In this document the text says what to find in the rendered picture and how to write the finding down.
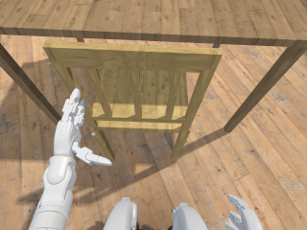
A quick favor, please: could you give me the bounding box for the robot right hand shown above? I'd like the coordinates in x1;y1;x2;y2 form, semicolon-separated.
225;194;263;230

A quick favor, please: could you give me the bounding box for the robot left hand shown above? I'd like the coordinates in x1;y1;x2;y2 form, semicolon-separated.
53;87;112;166

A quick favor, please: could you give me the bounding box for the robot left shin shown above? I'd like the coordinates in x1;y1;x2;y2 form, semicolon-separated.
121;197;136;230

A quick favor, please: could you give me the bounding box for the left robot forearm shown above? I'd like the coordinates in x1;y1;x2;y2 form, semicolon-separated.
28;155;77;230

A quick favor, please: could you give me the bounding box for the robot left thigh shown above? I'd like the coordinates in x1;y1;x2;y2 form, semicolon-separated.
103;200;137;230

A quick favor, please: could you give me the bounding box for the chair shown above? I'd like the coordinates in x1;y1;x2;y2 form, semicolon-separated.
42;40;223;163

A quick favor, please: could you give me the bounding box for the table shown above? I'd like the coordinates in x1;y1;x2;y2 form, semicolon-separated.
0;0;307;133

